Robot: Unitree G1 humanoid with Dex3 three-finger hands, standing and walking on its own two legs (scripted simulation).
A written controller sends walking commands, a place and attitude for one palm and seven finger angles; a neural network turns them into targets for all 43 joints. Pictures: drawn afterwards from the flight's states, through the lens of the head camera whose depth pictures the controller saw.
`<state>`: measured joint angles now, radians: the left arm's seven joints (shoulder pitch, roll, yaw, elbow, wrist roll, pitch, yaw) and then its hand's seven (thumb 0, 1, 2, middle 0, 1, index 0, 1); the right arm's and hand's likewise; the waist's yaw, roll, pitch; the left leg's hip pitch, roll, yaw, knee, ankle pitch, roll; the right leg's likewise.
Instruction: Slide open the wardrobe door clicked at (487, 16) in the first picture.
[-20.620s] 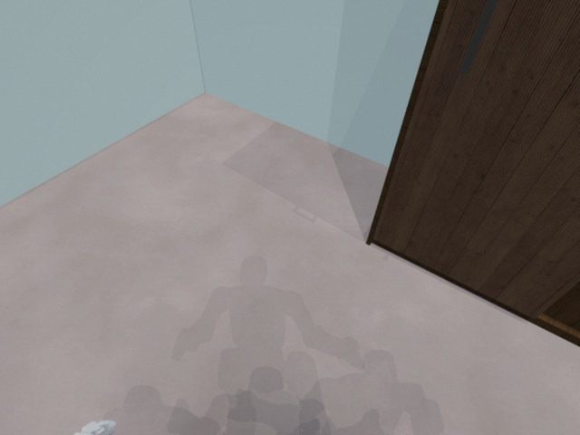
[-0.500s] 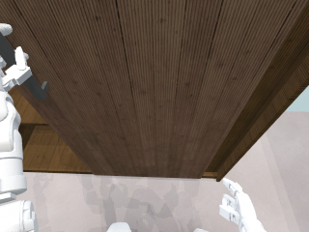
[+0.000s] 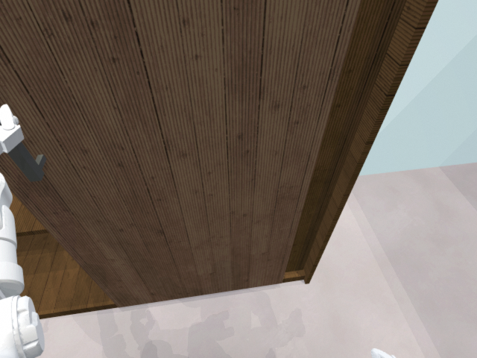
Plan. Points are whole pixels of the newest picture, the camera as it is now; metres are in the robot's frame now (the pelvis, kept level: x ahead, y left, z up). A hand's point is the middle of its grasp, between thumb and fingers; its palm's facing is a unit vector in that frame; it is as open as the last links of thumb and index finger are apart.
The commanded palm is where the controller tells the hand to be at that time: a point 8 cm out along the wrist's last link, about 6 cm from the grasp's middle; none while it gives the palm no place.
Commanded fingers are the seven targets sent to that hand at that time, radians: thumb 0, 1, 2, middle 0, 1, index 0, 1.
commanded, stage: stop walking and hold the door there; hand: left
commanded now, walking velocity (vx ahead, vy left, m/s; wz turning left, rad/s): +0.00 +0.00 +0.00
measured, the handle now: out of the picture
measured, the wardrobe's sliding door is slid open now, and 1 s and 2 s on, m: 0.53 0.53 0.53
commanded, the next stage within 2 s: none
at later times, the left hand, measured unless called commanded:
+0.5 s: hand (8, 128) +0.38 +0.35 +0.21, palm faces +0.58 -0.79 -0.22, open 6.3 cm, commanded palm +0.33 +0.38 +0.18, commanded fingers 0.00 0.90 0.90 -0.45 -1.40 -0.45 -1.40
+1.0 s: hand (9, 138) +0.38 +0.36 +0.19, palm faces +0.38 -0.89 -0.25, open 5.4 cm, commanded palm +0.34 +0.40 +0.18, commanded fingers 0.00 0.90 0.90 -0.45 -1.40 -0.45 -1.40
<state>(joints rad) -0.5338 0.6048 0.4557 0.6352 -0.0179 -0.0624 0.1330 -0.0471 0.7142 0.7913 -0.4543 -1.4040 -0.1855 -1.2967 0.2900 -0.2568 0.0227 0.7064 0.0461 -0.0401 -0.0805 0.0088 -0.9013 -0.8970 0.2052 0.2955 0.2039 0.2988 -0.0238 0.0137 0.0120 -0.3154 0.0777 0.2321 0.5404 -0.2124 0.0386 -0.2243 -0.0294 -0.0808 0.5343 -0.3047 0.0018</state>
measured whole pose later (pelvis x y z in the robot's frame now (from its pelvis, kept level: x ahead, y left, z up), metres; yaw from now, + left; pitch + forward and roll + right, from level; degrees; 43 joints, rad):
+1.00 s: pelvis -0.05 +0.10 +0.00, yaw +3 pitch -1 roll +0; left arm -0.70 0.46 0.29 0.60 -0.01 -0.15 0.07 -0.20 0.69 0.80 -0.45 -1.42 -0.38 -1.40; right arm 0.14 -0.27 -0.02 0.67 0.05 -0.02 -0.09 0.01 -0.91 -0.90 0.20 0.29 0.20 0.30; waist -0.02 0.02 0.14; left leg -0.32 0.02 0.13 0.57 -0.24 0.04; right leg -0.42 -0.13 -0.04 0.92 -0.51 0.06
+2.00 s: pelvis -0.08 +0.10 +0.00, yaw +0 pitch +0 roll +0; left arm -0.79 0.49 0.27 0.79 -0.05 -0.06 0.07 -0.07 0.78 0.81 -0.43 -1.39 -0.22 -1.36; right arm 0.22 -0.27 0.04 0.68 0.05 0.00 -0.10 0.01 -0.90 -0.90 0.21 0.30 0.21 0.30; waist -0.03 0.01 0.05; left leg -0.34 0.07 0.16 0.52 -0.18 0.02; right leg -0.16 0.04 -0.04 0.51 -0.35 -0.03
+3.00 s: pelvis -0.10 +0.10 +0.00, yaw +0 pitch +5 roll -1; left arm -0.86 0.57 0.38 0.95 0.04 -0.11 -0.01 -0.01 -0.53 0.21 -0.36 -1.25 -0.29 -1.20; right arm 0.43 -0.26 0.00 0.75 0.03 -0.11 -0.06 0.01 -0.90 -0.90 0.21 0.30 0.21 0.30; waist -0.10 0.01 -0.03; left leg -0.48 0.04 0.09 0.55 -0.15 0.04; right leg -0.31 0.05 -0.05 0.55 -0.33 -0.04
